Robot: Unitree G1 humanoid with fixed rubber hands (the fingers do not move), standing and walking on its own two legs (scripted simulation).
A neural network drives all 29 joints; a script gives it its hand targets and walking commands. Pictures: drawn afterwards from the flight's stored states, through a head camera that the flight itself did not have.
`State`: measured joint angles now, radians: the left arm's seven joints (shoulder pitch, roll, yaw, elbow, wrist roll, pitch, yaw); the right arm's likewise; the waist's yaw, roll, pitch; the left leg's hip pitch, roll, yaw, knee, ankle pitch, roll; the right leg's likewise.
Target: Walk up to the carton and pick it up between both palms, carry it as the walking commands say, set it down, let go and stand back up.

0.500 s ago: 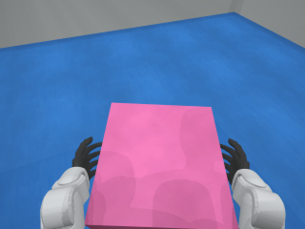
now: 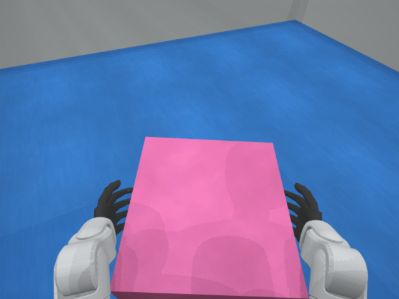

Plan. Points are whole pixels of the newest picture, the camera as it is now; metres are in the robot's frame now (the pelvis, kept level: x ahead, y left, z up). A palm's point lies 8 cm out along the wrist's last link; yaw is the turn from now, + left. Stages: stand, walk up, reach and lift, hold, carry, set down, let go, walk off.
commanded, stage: carry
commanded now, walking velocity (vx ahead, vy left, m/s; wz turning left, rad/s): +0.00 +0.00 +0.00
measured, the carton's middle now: (204, 230) +0.28 +0.00 -0.02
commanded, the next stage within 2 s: none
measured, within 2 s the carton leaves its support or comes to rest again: neither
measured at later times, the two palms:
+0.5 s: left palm (125, 189) +0.31 +0.15 +0.10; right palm (317, 197) +0.30 -0.20 +0.10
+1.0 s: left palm (136, 213) +0.26 +0.13 +0.09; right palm (336, 214) +0.28 -0.23 +0.09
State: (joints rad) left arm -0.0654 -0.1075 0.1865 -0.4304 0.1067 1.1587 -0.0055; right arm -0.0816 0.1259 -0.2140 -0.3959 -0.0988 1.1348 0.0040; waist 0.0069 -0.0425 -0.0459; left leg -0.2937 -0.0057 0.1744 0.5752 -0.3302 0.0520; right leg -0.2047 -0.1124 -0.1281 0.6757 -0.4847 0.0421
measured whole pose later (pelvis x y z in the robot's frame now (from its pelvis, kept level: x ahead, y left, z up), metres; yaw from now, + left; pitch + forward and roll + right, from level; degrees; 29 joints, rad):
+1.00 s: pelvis +0.02 -0.05 +0.00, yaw +1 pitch +2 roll +1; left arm -0.09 -0.12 0.20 -0.40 0.13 1.19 0.00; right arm -0.11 0.09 -0.21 -0.37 -0.10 1.18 0.00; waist 0.01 -0.01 -0.07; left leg -0.23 0.09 0.16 0.54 -0.34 -0.03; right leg -0.26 -0.03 -0.23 0.57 -0.35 -0.07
